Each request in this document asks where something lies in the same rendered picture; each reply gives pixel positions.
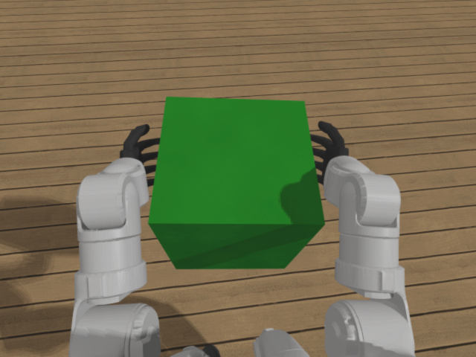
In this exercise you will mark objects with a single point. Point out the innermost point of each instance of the robot right forearm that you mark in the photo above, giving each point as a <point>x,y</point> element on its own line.
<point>368,223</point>

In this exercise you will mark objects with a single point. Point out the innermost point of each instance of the right robot hand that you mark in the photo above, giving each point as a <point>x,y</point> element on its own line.
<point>334,147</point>

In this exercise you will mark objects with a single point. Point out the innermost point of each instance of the robot right thigh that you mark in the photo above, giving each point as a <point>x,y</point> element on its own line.
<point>277,343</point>

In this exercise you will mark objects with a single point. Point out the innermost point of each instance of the robot left upper arm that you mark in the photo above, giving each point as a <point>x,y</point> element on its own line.
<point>123,330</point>

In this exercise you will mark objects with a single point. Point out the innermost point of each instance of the robot left forearm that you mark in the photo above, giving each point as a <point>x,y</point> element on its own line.
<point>108,227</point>

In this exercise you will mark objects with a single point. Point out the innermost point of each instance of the left robot shin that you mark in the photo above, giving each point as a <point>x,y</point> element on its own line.
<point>193,348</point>

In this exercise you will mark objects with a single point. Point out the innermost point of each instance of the left robot hand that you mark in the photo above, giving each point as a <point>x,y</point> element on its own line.
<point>132,149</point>

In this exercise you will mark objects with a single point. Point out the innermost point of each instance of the carton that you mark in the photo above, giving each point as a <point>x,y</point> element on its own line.
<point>235,183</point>

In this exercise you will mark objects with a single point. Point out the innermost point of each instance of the robot right upper arm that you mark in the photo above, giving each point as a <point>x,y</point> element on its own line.
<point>367,328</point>

